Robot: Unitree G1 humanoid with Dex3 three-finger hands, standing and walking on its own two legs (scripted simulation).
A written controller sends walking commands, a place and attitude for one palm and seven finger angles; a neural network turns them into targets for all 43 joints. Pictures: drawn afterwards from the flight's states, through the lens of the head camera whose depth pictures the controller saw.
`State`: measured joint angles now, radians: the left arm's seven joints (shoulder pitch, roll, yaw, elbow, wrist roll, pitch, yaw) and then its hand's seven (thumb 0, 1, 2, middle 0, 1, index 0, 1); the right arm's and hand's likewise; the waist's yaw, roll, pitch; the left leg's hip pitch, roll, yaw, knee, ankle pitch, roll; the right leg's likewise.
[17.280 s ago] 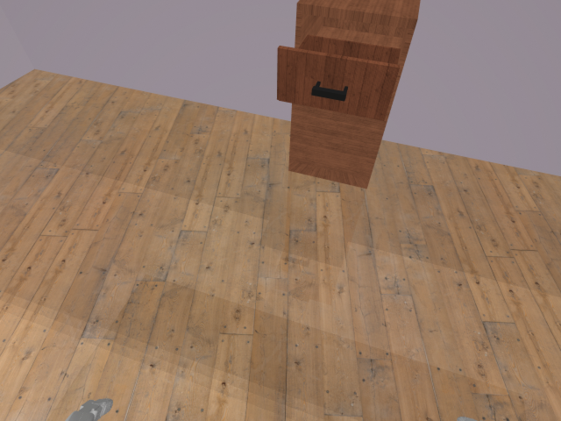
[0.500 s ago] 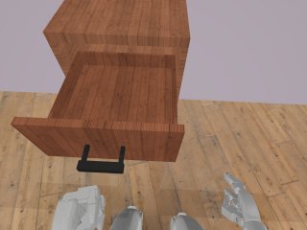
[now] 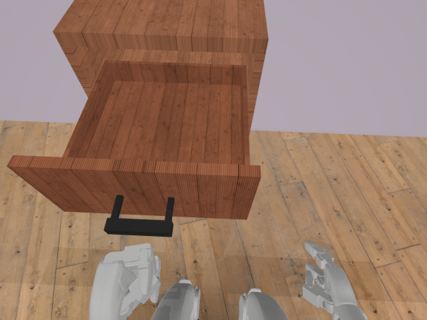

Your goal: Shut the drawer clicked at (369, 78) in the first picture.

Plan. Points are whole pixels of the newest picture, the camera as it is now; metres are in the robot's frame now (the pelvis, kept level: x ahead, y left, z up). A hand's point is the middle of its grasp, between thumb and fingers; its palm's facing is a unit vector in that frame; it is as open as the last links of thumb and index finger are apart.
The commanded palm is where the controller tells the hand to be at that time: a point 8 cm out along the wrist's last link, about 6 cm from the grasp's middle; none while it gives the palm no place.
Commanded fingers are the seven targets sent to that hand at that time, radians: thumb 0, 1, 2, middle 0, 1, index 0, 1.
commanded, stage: bring the fist close to the handle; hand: left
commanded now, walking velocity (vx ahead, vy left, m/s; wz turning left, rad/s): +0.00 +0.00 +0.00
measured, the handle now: (142, 214) +0.29 +0.15 +0.04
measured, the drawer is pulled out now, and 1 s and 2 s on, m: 0.29 0.26 0.14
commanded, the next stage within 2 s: push the drawer shut in 0.16 s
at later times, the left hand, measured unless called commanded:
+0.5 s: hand (160, 270) +0.20 +0.10 +0.04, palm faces +0.00 -1.00 +0.01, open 3.2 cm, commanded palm +0.18 +0.16 +0.04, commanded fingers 0.00 0.90 0.90 -1.40 -1.60 -1.40 -1.60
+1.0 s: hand (158, 246) +0.24 +0.11 +0.04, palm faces +0.00 -1.00 -0.01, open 3.2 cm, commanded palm +0.23 +0.16 +0.04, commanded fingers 0.00 0.90 0.90 -1.40 -1.60 -1.40 -1.60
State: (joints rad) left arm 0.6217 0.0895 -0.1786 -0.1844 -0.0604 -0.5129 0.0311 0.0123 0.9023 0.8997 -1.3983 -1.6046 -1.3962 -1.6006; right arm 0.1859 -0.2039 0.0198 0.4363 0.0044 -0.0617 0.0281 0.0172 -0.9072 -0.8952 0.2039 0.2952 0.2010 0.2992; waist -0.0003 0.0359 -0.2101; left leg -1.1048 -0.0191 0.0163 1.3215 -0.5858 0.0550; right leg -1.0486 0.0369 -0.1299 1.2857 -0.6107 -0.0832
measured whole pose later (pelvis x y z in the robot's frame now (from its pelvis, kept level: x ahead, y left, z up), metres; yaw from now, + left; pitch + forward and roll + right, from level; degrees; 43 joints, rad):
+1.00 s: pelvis +0.00 +0.01 +0.00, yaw +0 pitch +21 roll -3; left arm 0.33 0.14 -0.16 -0.01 -0.06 -0.47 0.11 0.01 0.85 0.93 -1.40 -1.60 -1.40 -1.60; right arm 0.19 -0.23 0.04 0.47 -0.01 -0.05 0.02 0.02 -0.91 -0.90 0.20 0.30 0.20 0.30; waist -0.02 0.03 -0.19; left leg -1.11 -0.02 0.01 1.31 -0.57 0.06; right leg -1.05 0.03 -0.13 1.26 -0.59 -0.07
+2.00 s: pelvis -0.01 +0.02 +0.01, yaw -1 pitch +21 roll -3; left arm -0.25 0.14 -0.02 0.51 -0.07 -0.47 0.12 0.01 0.81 0.89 -1.40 -1.60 -1.40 -1.60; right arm 0.21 -0.24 0.03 0.57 0.00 0.04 0.03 0.01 -0.91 -0.89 0.20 0.30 0.20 0.30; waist -0.07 0.03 -0.17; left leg -1.09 -0.02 0.04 1.24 -0.53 0.08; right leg -1.04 0.04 -0.11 1.20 -0.54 -0.05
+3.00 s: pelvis -0.01 +0.01 +0.01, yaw -3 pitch +27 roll -3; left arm -0.82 0.31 0.29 1.11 -0.02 -0.55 0.05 0.00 0.76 0.87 -1.40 -1.60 -1.40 -1.60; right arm 0.32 -0.25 0.03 0.63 -0.04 0.06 0.05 0.01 -0.91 -0.89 0.20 0.30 0.20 0.30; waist -0.18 0.04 -0.16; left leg -1.21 0.00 0.04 1.27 -0.52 0.08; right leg -1.16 0.06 -0.10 1.22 -0.52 -0.06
